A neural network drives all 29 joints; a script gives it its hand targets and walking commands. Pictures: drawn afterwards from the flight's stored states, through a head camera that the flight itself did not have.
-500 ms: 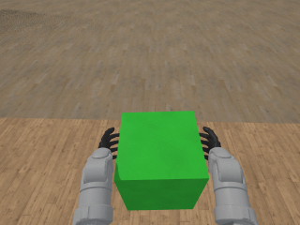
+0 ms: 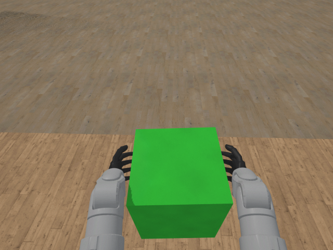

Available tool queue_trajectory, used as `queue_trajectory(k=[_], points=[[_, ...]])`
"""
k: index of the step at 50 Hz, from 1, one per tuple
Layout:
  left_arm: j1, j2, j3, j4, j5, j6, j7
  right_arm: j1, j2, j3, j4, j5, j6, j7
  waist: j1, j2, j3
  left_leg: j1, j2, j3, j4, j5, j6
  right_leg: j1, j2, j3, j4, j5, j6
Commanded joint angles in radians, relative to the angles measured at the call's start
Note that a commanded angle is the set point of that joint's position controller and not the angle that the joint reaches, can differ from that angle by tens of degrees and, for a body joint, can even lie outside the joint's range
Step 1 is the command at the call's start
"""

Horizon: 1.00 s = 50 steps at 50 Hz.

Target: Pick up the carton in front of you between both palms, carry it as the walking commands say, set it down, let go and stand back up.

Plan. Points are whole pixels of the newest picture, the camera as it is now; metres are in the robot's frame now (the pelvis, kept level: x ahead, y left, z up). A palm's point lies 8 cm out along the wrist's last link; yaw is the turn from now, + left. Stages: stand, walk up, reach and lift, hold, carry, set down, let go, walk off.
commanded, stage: hold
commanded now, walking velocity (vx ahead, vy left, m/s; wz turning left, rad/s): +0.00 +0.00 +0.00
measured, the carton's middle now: (176, 185) +0.29 +0.00 -0.03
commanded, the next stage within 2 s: carry in 0.46 s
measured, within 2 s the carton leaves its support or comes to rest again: neither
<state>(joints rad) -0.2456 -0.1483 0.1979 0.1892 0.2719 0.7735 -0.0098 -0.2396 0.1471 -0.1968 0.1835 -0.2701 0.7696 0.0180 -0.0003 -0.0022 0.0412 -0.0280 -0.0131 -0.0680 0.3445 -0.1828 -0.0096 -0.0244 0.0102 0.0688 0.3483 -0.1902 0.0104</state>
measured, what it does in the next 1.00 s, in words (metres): walks ahead: left foot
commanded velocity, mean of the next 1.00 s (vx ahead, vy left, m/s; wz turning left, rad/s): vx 0.29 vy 0.00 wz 0.00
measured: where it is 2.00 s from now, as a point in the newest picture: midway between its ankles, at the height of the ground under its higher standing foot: (181, 176)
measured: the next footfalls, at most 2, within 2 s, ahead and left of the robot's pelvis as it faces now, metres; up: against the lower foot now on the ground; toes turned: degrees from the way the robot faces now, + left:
left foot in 0.90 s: +0.16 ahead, +0.09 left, +0.00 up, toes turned +8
right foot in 1.22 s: +0.45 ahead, -0.14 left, +0.00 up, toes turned -12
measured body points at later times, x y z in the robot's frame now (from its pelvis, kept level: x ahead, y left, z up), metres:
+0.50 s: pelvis +0.00 +0.00 +0.00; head -0.04 +0.00 +0.44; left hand +0.30 +0.15 +0.04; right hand +0.29 -0.15 +0.04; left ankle +0.01 +0.13 -0.75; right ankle +0.01 -0.13 -0.75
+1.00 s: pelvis +0.16 +0.00 -0.01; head +0.15 +0.00 +0.44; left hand +0.43 +0.15 +0.07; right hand +0.43 -0.15 +0.07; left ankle +0.12 +0.09 -0.75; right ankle +0.06 -0.11 -0.69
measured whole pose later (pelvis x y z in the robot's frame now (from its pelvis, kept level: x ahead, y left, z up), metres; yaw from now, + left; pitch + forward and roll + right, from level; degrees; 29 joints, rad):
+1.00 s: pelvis +0.16 +0.00 -0.01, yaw -2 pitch +6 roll +0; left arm -0.12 -0.13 0.13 -0.34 0.09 1.19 0.09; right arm -0.14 0.13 -0.07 -0.29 -0.11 1.17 -0.08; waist 0.00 0.00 -0.15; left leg -0.26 0.02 0.18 0.45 -0.29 0.04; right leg -0.39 -0.05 -0.07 0.91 -0.49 -0.01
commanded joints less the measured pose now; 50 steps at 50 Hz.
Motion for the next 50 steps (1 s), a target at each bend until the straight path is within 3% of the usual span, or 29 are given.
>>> queue_trajectory(k=[1,22,23,25,26,29,32,34,35,36,37,38,39,40,41,43,44,45,46,47,48,49,50], points=[[-0.442,-0.881,-0.522,-0.065,-0.251,-0.037,-0.213,-0.441,0.882,0.516,-0.061,0.245,-0.035,0.206,0.001,0.001,-0.233,0.052,-0.082,-0.001,-0.037,0.187,0.002,0.027,0.082,-0.001,-0.041,0.19,0.0],[-0.489,-0.891,-0.514,-0.03,-0.245,-0.042,-0.219,-0.491,0.891,0.51,-0.029,0.241,-0.04,0.212,0.001,0.002,-0.222,0.029,-0.078,0.004,-0.033,0.109,0.004,-0.003,0.08,-0.007,-0.038,0.108,-0.003],[-0.532,-0.889,-0.528,-0.017,-0.266,-0.036,-0.22,-0.532,0.893,0.528,-0.013,0.256,-0.037,0.212,-0.003,0.004,-0.254,-0.085,0.109,0.012,0.039,-0.043,0.015,-0.131,-0.102,0.001,0.024,-0.044,-0.013],[-0.535,-0.898,-0.561,-0.05,-0.29,-0.032,-0.217,-0.532,0.9,0.556,-0.053,0.287,-0.033,0.207,-0.005,0.008,-0.224,-0.194,0.098,-0.039,-0.02,-0.466,0.023,-0.221,-0.077,0.023,-0.01,-0.44,-0.021],[-0.55,-0.902,-0.583,-0.077,-0.301,-0.028,-0.214,-0.55,0.901,0.576,-0.077,0.3,-0.027,0.204,-0.005,0.011,-0.213,-0.221,0.097,-0.039,-0.024,-0.543,0.024,-0.252,-0.072,0.02,-0.007,-0.515,-0.019],[-0.539,-0.893,-0.647,-0.158,-0.344,0.007,-0.195,-0.536,0.894,0.642,-0.155,0.342,0.01,0.186,-0.005,0.043,-0.312,-0.192,0.123,-0.049,0.002,-0.362,0.038,-0.227,-0.055,-0.043,0.1,-0.274,-0.023],[-0.533,-0.864,-0.715,-0.239,-0.406,0.084,-0.18,-0.501,0.854,0.697,-0.229,0.385,0.085,0.162,-0.007,0.104,-0.337,-0.195,0.179,-0.139,-0.045,-0.469,0.082,-0.282,-0.037,-0.086,0.166,-0.292,-0.019],[-0.544,-0.847,-0.743,-0.274,-0.444,0.147,-0.172,-0.512,0.817,0.715,-0.279,0.413,0.147,0.149,-0.006,0.122,-0.289,-0.248,0.192,-0.138,-0.036,-0.493,0.094,-0.284,-0.04,-0.1,0.122,-0.296,-0.022],[-0.541,-0.837,-0.751,-0.284,-0.46,0.178,-0.168,-0.512,0.802,0.727,-0.3,0.427,0.18,0.143,-0.003,0.079,-0.274,-0.298,0.163,-0.08,0.021,-0.429,0.079,-0.236,-0.067,-0.069,0.065,-0.289,-0.032],[-0.518,-0.828,-0.756,-0.298,-0.474,0.206,-0.162,-0.513,0.797,0.742,-0.323,0.444,0.211,0.139,0.007,-0.027,-0.273,-0.388,0.115,0.009,0.157,-0.342,0.051,-0.154,-0.142,0.046,-0.007,-0.323,-0.062],[-0.486,-0.812,-0.754,-0.314,-0.482,0.233,-0.156,-0.512,0.806,0.759,-0.343,0.467,0.242,0.137,0.018,-0.194,-0.286,-0.532,0.055,0.123,0.368,-0.269,0.019,-0.03,-0.259,0.244,-0.093,-0.326,-0.116],[-0.453,-0.809,-0.752,-0.326,-0.484,0.256,-0.146,-0.521,0.816,0.776,-0.372,0.499,0.27,0.141,0.026,-0.272,-0.237,-0.688,0.034,0.174,0.392,-0.311,0.007,0.06,-0.339,0.373,-0.107,-0.18,-0.176],[-0.444,-0.807,-0.757,-0.375,-0.486,0.277,-0.137,-0.536,0.832,0.797,-0.407,0.532,0.292,0.146,0.034,-0.239,-0.22,-0.741,0.042,0.168,0.377,-0.376,0.014,0.103,-0.356,0.387,-0.101,-0.032,-0.216],[-0.457,-0.813,-0.767,-0.428,-0.494,0.299,-0.13,-0.535,0.849,0.81,-0.427,0.558,0.309,0.149,0.034,-0.179,-0.244,-0.715,0.046,0.164,0.336,-0.365,0.018,0.12,-0.347,0.339,-0.078,0.077,-0.221],[-0.463,-0.82,-0.781,-0.481,-0.505,0.319,-0.124,-0.511,0.86,0.813,-0.445,0.576,0.325,0.15,0.031,-0.139,-0.289,-0.645,0.034,0.179,0.271,-0.298,0.018,0.12,-0.324,0.263,-0.052,0.128,-0.2],[-0.449,-0.85,-0.802,-0.554,-0.534,0.356,-0.126,-0.441,0.874,0.806,-0.483,0.583,0.352,0.143,0.015,-0.137,-0.369,-0.385,-0.009,0.258,0.091,-0.116,0.01,0.034,-0.241,0.065,0.017,0.098,-0.129],[-0.41,-0.856,-0.808,-0.57,-0.544,0.372,-0.13,-0.412,0.874,0.8,-0.507,0.578,0.365,0.139,0.007,-0.116,-0.405,-0.149,-0.008,0.268,0.023,-0.044,0.012,-0.111,-0.198,-0.029,0.083,0.067,-0.093],[-0.38,-0.854,-0.81,-0.578,-0.551,0.386,-0.136,-0.368,0.868,0.793,-0.519,0.566,0.38,0.134,-0.01,-0.055,-0.447,0.124,0.062,0.174,-0.007,-0.047,0.035,-0.314,-0.156,-0.109,0.206,0.036,-0.06],[-0.381,-0.845,-0.815,-0.601,-0.563,0.405,-0.146,-0.318,0.847,0.78,-0.525,0.534,0.389,0.127,-0.03,0.204,-0.458,0.285,0.301,-0.189,-0.102,-0.19,0.123,-0.549,-0.081,-0.21,0.485,-0.106,-0.005],[-0.396,-0.839,-0.826,-0.613,-0.577,0.419,-0.157,-0.294,0.833,0.771,-0.525,0.499,0.395,0.119,-0.031,0.311,-0.39,0.345,0.447,-0.428,-0.109,-0.02,0.246,-0.774,-0.02,-0.191,0.588,-0.321,-0.001],[-0.406,-0.838,-0.822,-0.608,-0.582,0.428,-0.163,-0.314,0.872,0.776,-0.551,0.51,0.409,0.116,-0.033,0.188,-0.353,0.338,0.479,-0.418,-0.089,0.112,0.283,-0.847,-0.075,-0.123,0.668,-0.369,-0.026],[-0.42,-0.843,-0.82,-0.606,-0.598,0.434,-0.167,-0.359,0.872,0.779,-0.583,0.526,0.418,0.114,-0.034,0.111,-0.351,0.329,0.455,-0.34,-0.074,0.197,0.264,-0.859,-0.101,-0.111,0.699,-0.358,-0.035],[-0.421,-0.85,-0.817,-0.603,-0.609,0.439,-0.168,-0.388,0.869,0.785,-0.606,0.539,0.426,0.113,-0.034,0.057,-0.357,0.311,0.427,-0.253,-0.093,0.18,0.228,-0.847,-0.118,-0.109,0.657,-0.316,-0.038]])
